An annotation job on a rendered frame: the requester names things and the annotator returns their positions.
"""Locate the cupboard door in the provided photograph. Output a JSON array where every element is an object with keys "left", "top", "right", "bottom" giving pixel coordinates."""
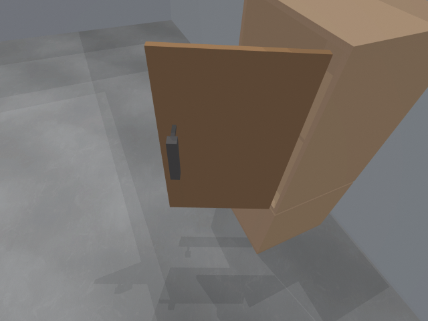
[{"left": 144, "top": 41, "right": 333, "bottom": 209}]

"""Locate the handle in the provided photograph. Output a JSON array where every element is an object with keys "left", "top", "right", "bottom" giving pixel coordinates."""
[{"left": 166, "top": 125, "right": 181, "bottom": 180}]

